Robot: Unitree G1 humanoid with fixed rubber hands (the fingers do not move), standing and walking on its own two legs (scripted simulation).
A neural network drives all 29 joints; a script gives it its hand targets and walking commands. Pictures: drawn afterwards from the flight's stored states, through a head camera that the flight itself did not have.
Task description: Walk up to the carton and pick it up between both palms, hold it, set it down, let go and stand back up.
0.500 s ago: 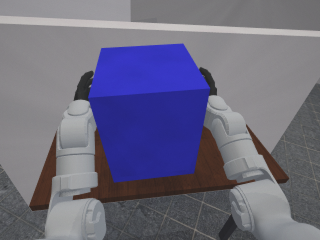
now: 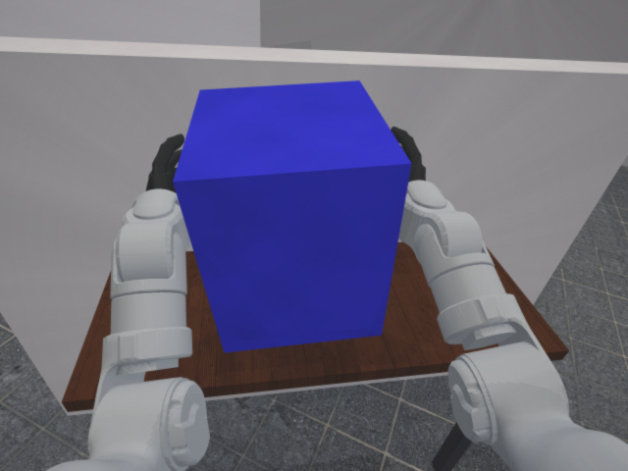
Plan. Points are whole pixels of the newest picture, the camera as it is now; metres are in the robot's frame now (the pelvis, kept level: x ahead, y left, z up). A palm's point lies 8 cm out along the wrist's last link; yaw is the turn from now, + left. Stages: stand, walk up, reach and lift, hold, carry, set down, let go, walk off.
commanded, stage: hold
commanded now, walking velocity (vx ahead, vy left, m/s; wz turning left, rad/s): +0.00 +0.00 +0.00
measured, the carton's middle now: (292, 215) +0.36 +0.01 +0.20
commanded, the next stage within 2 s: none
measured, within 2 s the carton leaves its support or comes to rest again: neither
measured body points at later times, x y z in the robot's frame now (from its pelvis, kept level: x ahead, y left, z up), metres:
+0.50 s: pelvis +0.00 +0.00 +0.00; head -0.07 +0.02 +0.44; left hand +0.38 +0.16 +0.23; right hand +0.39 -0.14 +0.24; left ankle +0.02 +0.12 -0.75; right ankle +0.00 -0.12 -0.75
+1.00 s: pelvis +0.00 +0.00 +0.00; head -0.07 +0.03 +0.44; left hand +0.38 +0.16 +0.22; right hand +0.38 -0.14 +0.24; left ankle +0.02 +0.12 -0.75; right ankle +0.00 -0.12 -0.75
